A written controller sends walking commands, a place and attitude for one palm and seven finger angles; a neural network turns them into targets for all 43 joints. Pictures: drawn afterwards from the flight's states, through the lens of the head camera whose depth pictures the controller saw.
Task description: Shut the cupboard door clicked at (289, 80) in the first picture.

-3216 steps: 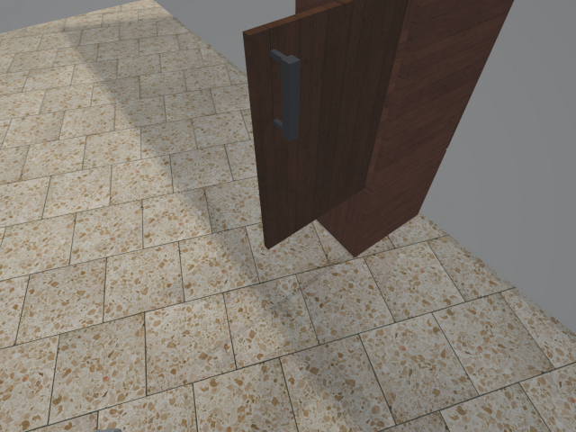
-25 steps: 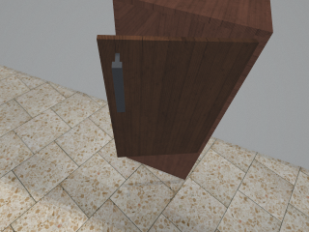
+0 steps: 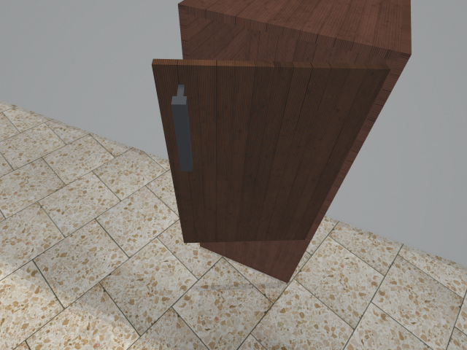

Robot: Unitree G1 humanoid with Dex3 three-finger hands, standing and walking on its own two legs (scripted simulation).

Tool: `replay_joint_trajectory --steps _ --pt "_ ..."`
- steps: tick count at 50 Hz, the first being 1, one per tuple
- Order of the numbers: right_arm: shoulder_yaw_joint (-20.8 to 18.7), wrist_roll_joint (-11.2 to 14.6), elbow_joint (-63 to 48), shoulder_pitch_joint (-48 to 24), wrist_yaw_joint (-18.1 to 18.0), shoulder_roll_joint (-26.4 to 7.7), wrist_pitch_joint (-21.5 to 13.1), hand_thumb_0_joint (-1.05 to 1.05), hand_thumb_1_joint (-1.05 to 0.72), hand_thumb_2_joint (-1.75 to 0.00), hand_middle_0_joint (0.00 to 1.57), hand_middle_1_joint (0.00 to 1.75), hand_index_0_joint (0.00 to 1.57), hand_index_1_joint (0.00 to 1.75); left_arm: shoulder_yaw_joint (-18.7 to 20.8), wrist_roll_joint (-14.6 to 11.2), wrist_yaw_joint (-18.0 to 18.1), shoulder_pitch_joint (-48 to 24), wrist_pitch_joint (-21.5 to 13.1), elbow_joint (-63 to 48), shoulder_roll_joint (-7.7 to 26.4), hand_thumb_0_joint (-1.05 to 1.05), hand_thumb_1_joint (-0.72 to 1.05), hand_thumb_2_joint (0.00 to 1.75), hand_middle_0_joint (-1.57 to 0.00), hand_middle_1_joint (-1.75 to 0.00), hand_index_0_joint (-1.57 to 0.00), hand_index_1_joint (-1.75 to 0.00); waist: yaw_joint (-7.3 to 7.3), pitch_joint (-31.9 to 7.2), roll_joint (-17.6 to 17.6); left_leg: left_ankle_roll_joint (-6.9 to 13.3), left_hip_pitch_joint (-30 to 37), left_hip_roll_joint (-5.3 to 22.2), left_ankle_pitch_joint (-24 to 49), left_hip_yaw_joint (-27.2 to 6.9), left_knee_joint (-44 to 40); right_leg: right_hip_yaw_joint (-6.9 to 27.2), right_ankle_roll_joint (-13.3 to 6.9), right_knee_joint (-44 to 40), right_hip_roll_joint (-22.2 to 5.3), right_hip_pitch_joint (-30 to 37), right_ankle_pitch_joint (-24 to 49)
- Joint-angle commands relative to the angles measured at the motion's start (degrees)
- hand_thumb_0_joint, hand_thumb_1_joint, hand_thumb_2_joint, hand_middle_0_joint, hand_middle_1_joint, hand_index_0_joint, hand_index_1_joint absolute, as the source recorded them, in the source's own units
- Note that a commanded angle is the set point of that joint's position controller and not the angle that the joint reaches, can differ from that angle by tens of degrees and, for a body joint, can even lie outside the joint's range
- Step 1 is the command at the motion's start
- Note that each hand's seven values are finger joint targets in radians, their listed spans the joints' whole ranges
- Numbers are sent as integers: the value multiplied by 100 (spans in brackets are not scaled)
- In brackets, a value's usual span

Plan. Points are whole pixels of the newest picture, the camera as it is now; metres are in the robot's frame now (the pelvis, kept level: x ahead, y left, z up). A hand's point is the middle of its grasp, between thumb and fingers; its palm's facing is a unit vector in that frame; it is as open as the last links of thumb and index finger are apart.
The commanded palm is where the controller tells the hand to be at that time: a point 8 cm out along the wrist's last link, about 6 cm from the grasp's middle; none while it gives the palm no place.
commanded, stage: look again from close up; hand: left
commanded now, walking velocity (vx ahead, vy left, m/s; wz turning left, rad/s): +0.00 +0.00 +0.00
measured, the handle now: (184, 130) +0.44 +0.13 +0.14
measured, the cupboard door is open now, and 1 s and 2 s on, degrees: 26 26 26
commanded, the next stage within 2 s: shuffle to correct the standing spot in 0.52 s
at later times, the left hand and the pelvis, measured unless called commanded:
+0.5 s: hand out of the picture +0.02 +0.25 -0.17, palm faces -0.03 -0.96 -0.26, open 7.4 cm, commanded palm none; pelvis +0.02 +0.05 +0.00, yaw -2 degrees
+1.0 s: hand out of the picture +0.02 +0.17 -0.18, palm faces +0.00 -0.98 -0.20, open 7.4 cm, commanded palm none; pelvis +0.02 -0.01 +0.00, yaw +1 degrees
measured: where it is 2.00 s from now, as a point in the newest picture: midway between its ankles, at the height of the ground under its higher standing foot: outside the picture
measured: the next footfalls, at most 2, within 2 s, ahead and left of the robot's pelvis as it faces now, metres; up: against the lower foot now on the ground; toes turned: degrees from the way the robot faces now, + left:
right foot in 1.58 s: +0.08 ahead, -0.25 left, +0.00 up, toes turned +5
left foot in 1.88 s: +0.06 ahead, -0.08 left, +0.00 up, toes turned +12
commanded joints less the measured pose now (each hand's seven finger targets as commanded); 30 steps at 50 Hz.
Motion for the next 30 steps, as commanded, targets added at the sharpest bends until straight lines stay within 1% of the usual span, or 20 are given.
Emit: replay_joint_trajectory --steps 1,2,3,4,5,6,7,8,9,11,14,15,16,17,18,20,23,24,27,30 --pt "-98 -9 -87 242 -124 -685 -92 0 -90 -90 20 30 20 30 -9 29 66 292 33 -98 332 0 90 90 -20 -30 -20 -30 -18 275 502 229 377 899 1097 -975 -1070 211 -179 -477 -321 -614 438" --pt "18 31 -581 -424 -39 -712 -208 0 -90 -90 20 30 20 30 -103 86 241 1024 -297 51 537 0 90 90 -20 -30 -20 -30 262 320 392 68 137 636 1688 -548 532 718 -224 -907 -688 -818 2133" --pt "-21 5 -731 -21 32 -466 -128 0 -90 -90 20 30 20 30 -51 48 177 494 -320 -288 895 0 90 90 -20 -30 -20 -30 -215 197 205 -47 41 421 -167 -418 182 937 -487 -845 -907 -1082 701" --pt "-37 -67 -650 -114 67 -456 -110 0 -90 -90 20 30 20 30 -34 67 112 240 -330 -357 913 0 90 90 -20 -30 -20 -30 -126 435 742 -93 96 298 -358 -397 -28 889 -547 -700 -825 -1339 356" --pt "-45 -71 -647 202 50 -566 -123 0 -90 -90 20 30 20 30 -46 79 98 147 -307 -367 863 0 90 90 -20 -30 -20 -30 -306 252 820 -9 106 434 -46 -567 -144 577 -502 -362 -518 -1236 39" --pt "-53 -65 -694 278 43 -695 -152 0 -90 -90 20 30 20 30 -59 81 83 309 -262 -409 765 0 90 90 -20 -30 -20 -30 -238 6 1103 109 68 623 86 -821 -403 295 -436 -28 -265 -1068 -108" --pt "-72 -54 -751 230 31 -804 -170 0 -90 -90 20 30 20 30 -74 78 69 486 -211 -376 679 0 90 90 -20 -30 -20 -30 -172 -179 1359 209 96 818 -18 -1116 -785 19 -362 330 -82 -972 -315" --pt "-86 -46 -802 175 3 -885 -168 0 -90 -90 20 30 20 30 -106 77 64 631 -179 -334 576 0 90 90 -20 -30 -20 -30 -99 -254 1395 305 157 964 -96 -1394 -1061 -98 -308 587 34 -1000 -488" --pt "-78 -40 -843 104 -25 -863 -177 0 -90 -90 20 30 20 30 -136 91 62 695 -182 -329 501 0 90 90 -20 -30 -20 -30 -35 -320 1313 391 184 994 249 -1431 -1069 -111 -301 650 30 -982 -495" --pt "-74 -39 -885 45 -45 -859 -178 0 -90 -90 20 30 20 30 -156 63 63 702 -163 -281 468 0 90 90 -20 -30 -20 -30 -13 -414 792 439 334 1050 368 -1388 -1056 -9 -282 591 -35 -1035 -398" --pt "-41 -15 -867 -32 -54 -756 -205 0 -90 -90 20 30 20 30 -179 52 53 603 -187 -267 506 0 90 90 -20 -30 -20 -30 15 -368 232 347 300 874 734 -1108 -942 202 -291 130 -178 -839 208" --pt "-46 -9 -859 -33 -46 -789 -213 0 -90 -90 20 30 20 30 -181 39 58 580 -192 -274 566 0 90 90 -20 -30 -20 -30 -8 -367 80 290 348 804 692 -1073 -932 342 -301 35 -219 -832 296" --pt "-55 -12 -814 -4 -39 -829 -207 0 -90 -90 20 30 20 30 -179 34 63 525 -188 -270 603 0 90 90 -20 -30 -20 -30 -53 -293 -186 243 402 775 640 -1029 -929 368 -299 -8 -252 -889 332" --pt "-83 -19 -797 37 -36 -858 -202 0 -90 -90 20 30 20 30 -172 37 67 454 -171 -294 603 0 90 90 -20 -30 -20 -30 -84 -188 -285 217 416 774 531 -1005 -995 390 -286 -18 -261 -969 295" --pt "-91 -21 -766 51 -34 -885 -204 0 -90 -90 20 30 20 30 -171 40 71 450 -155 -311 619 0 90 90 -20 -30 -20 -30 -87 -148 -288 204 447 782 468 -1012 -1062 404 -271 -16 -269 -1008 274" --pt "-73 -29 -693 44 -31 -889 -225 0 -90 -90 20 30 20 30 -149 45 69 462 -144 -325 717 0 90 90 -20 -30 -20 -30 -60 -192 38 191 489 765 642 -984 -1123 395 -255 35 -291 -961 311" --pt "-67 -30 -634 26 -34 -907 -236 0 -90 -90 20 30 20 30 -146 38 66 452 -127 -309 775 0 90 90 -20 -30 -20 -30 -50 -268 71 203 638 780 819 -927 -1122 404 -235 8 -315 -950 435" --pt "-58 -30 -606 -12 -38 -884 -247 0 -90 -90 20 30 20 30 -134 45 65 455 -142 -320 812 0 90 90 -20 -30 -20 -30 -11 -292 148 228 642 747 1047 -853 -1043 411 -244 -44 -362 -884 562" --pt "-55 -29 -546 21 -39 -883 -255 0 -90 -90 20 30 20 30 -130 29 63 384 -134 -317 868 0 90 90 -20 -30 -20 -30 -43 -373 21 212 759 714 1315 -764 -965 459 -235 -77 -390 -821 767" --pt "-53 -24 -484 9 -51 -900 -265 0 -90 -90 20 30 20 30 -115 25 68 298 -138 -315 952 0 90 90 -20 -30 -20 -30 -39 -428 54 219 821 677 1732 -665 -828 454 -219 -102 -438 -702 1062"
